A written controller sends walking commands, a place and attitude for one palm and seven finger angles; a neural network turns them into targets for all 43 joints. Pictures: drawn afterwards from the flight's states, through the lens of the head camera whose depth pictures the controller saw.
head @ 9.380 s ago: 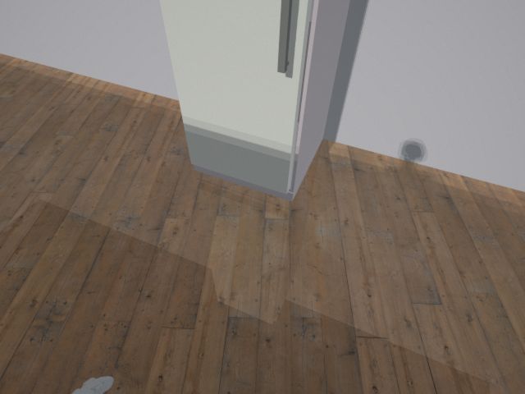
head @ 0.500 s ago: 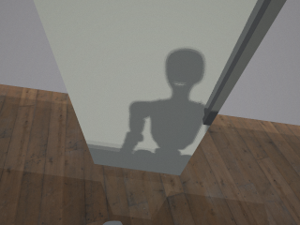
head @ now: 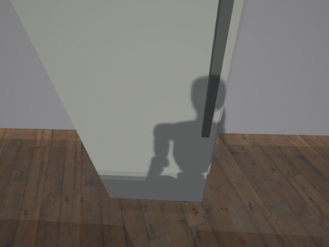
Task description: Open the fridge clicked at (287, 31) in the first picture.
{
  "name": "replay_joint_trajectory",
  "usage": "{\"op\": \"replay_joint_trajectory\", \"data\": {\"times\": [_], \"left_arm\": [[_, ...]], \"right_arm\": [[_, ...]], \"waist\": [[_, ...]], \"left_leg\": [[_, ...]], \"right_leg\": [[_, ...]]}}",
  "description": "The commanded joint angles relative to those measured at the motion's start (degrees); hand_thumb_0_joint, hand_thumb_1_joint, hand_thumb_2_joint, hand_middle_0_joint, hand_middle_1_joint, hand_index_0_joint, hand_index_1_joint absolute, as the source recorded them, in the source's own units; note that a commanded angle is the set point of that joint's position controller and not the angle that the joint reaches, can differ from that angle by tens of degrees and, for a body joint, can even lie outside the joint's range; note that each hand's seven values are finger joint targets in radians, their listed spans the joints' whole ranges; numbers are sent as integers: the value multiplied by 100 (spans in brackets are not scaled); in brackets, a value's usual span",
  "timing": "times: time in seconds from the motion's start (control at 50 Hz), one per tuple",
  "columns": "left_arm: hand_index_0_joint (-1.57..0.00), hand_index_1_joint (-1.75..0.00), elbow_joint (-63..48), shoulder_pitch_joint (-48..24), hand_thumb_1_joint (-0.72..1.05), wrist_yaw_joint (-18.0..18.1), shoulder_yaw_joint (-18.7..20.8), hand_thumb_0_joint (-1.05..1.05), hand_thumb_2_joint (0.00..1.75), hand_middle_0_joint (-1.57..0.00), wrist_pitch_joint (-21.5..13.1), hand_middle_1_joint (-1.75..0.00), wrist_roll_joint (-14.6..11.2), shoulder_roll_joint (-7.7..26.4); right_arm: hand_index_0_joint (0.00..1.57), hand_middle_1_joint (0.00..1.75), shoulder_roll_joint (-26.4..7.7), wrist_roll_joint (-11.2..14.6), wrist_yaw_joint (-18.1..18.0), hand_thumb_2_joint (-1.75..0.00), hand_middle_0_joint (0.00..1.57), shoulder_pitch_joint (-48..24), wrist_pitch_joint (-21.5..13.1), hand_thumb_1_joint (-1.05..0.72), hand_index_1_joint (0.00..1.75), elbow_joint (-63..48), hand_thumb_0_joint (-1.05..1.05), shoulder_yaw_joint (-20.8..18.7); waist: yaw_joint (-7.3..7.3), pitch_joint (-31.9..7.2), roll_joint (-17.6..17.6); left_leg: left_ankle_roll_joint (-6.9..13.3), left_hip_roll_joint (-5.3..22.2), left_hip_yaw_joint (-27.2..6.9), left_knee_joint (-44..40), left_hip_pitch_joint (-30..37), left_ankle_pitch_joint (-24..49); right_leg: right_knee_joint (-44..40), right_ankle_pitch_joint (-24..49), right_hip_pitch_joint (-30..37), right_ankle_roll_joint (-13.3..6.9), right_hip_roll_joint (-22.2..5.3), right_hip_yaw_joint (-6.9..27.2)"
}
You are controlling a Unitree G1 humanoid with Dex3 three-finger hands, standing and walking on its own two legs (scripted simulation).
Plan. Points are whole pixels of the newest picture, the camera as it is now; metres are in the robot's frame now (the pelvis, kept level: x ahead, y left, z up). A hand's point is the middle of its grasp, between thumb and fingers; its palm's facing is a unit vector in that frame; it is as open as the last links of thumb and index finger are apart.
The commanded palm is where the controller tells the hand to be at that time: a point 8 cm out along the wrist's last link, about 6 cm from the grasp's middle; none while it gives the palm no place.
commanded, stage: come to a stop and stand still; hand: right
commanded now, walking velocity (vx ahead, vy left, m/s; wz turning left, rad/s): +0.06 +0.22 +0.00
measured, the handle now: (214, 66) +0.52 -0.11 +0.21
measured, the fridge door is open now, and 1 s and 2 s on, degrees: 0 0 0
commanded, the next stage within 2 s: look again from close up in 0.68 s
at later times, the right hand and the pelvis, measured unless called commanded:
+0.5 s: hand out of the picture +0.10 -0.13 -0.18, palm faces -0.01 +0.98 -0.20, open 7.3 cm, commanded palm none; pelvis +0.02 +0.04 -0.02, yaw -1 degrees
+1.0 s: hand out of the picture -0.01 -0.19 -0.18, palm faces +0.04 +0.97 -0.25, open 7.3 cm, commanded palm none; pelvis -0.02 +0.01 +0.00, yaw +0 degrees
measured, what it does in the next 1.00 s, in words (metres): steps on the spot: left foot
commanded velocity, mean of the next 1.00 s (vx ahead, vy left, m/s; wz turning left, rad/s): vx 0.00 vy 0.03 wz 0.00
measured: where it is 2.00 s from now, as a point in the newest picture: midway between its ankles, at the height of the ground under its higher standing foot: outside the picture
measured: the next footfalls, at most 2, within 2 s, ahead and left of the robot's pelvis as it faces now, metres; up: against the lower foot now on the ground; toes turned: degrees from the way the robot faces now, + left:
left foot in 0.34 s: +0.05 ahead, +0.14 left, +0.00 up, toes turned +5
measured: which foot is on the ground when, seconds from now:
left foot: up 0.00-0.32, down 0.34-1.00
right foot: down 0.00-1.00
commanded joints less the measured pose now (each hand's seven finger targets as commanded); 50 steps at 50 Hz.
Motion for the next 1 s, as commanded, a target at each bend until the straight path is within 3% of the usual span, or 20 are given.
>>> {"op": "replay_joint_trajectory", "data": {"times": [0.0,0.12,0.2,0.24,0.28,0.3,0.32,0.34,0.36,0.38,0.4,0.42,0.46,0.5,0.56,0.62,0.66,0.7,0.76,0.98], "left_arm": [[-20,-30,-104,137,90,158,53,0,90,-20,-189,-30,-17,736],[-20,-30,208,746,90,273,95,0,90,-20,-198,-30,37,760],[-20,-30,318,750,90,275,163,0,90,-20,-140,-30,49,805],[-20,-30,355,632,90,258,182,0,90,-20,-125,-30,42,784],[-20,-30,405,550,90,236,192,0,90,-20,-130,-30,-4,735],[-20,-30,-128,194,90,161,97,0,90,-20,-151,-30,-5,974],[-20,-30,-255,237,90,167,169,0,90,-20,-288,-30,-21,745],[-20,-30,-203,454,90,183,169,0,90,-20,-284,-30,-18,530],[-20,-30,-199,497,90,173,145,0,90,-20,-226,-30,-41,480],[-20,-30,-135,466,90,161,123,0,90,-20,-198,-30,-22,348],[-20,-30,-141,471,90,146,92,0,90,-20,-164,-30,6,290],[-20,-30,-234,314,90,152,111,0,90,-20,-138,-30,-25,345],[-20,-30,-348,146,90,167,138,0,90,-20,-97,-30,-74,357],[-20,-30,-384,103,90,116,110,0,90,-20,-77,-30,-69,289],[-20,-30,-307,311,90,90,158,0,90,-20,-80,-30,-42,470],[-20,-30,-347,-7,90,58,161,0,90,-20,-141,-30,-5,746],[-20,-30,-435,-260,90,71,139,0,90,-20,-156,-30,-10,871],[-20,-30,-467,-337,90,71,135,0,90,-20,-170,-30,-17,930],[-20,-30,-498,-481,90,63,144,0,90,-20,-178,-30,-22,1074],[-20,-30,-355,-569,90,-25,111,0,90,-20,-147,-30,-44,1255]], "right_arm": [[20,30,-178,14,93,-90,20,-121,-222,-90,30,-226,0,1],[20,30,-152,67,70,-90,20,-471,-180,-90,30,-323,0,18],[20,30,-46,103,65,-90,20,-699,-185,-90,30,-381,0,43],[20,30,14,119,52,-90,20,-599,-212,-90,30,-320,0,39],[20,30,-12,121,34,-90,20,-297,-280,-90,30,-187,0,29],[20,30,-761,94,-9,-90,20,375,-425,-90,30,-372,0,140],[20,30,-490,63,-75,-90,20,573,-414,-90,30,-345,0,36],[20,30,-458,39,-114,-90,20,307,-412,-90,30,-341,0,44],[20,30,-521,51,-117,-90,20,218,-374,-90,30,-489,0,117],[20,30,-472,33,-142,-90,20,241,-409,-90,30,-557,0,75],[20,30,-458,43,-172,-90,20,306,-455,-90,30,-566,0,70],[20,30,-509,45,-193,-90,20,364,-473,-90,30,-573,0,36],[20,30,-606,23,-237,-90,20,407,-494,-90,30,-635,0,11],[20,30,-613,18,-253,-90,20,236,-509,-90,30,-738,0,55],[20,30,-581,62,-233,-90,20,-231,-469,-90,30,-896,0,70],[20,30,-493,52,-190,-90,20,-119,-444,-90,30,-907,0,109],[20,30,-603,65,-172,-90,20,45,-462,-90,30,-831,0,104],[20,30,-601,62,-162,-90,20,136,-491,-90,30,-790,0,129],[20,30,-678,67,-143,-90,20,85,-495,-90,30,-772,0,132],[20,30,-797,40,-115,-90,20,201,-462,-90,30,-558,0,175]], "waist": [[-2,1287,-699],[266,764,-872],[341,596,-1036],[266,482,-1113],[89,291,-986],[-109,87,-91],[-112,-301,884],[84,-537,1009],[104,-355,438],[111,-310,433],[72,-285,807],[-3,-17,786],[-7,53,320],[56,142,148],[316,426,28],[150,786,-746],[68,663,-712],[58,429,-368],[78,374,-270],[48,812,-110]], "left_leg": [[-132,97,-178,874,-957,168],[-188,167,-62,607,-811,-311],[-85,117,86,-111,-292,-513],[-28,29,193,-642,148,-274],[6,14,296,-1591,887,699],[200,1,207,-2059,1684,1511],[356,517,-431,-1635,1912,2563],[568,933,-645,-1507,2324,3006],[619,1031,-600,-1613,2028,2268],[687,896,-687,-1550,1900,2668],[734,940,-724,-1613,2063,3292],[786,1107,-809,-1607,2083,4036],[995,1345,-1000,-1554,2179,4795],[1033,1264,-884,-1617,1940,4589],[707,863,-485,-1797,786,2324],[382,416,-230,-1724,698,1529],[353,420,-234,-1736,1048,1782],[354,461,-261,-1783,1255,2086],[340,487,-270,-1856,1267,1868],[244,502,-301,-2284,1090,353]], "right_leg": [[-1501,366,-336,-351,-1390,1203],[-677,3682,642,-634,-1693,1042],[-317,4242,608,-682,-1683,1056],[-199,4151,477,-580,-1517,961],[88,3664,230,-352,-1296,813],[512,2810,-218,-63,-802,497],[1009,1308,-931,60,-544,283],[982,308,-1353,158,-258,80],[854,-36,-1232,193,-210,113],[1053,356,-1237,185,-225,96],[1376,56,-1397,169,-175,-12],[1664,-477,-1670,172,-219,62],[1885,-880,-1860,201,-294,127],[1599,-676,-1622,213,-289,8],[758,521,-658,160,-406,114],[404,1518,-743,12,-684,384],[363,1804,-815,11,-699,404],[340,1850,-663,20,-695,354],[175,1536,-601,8,-686,382],[-596,-272,-1037,-39,-642,623]]}}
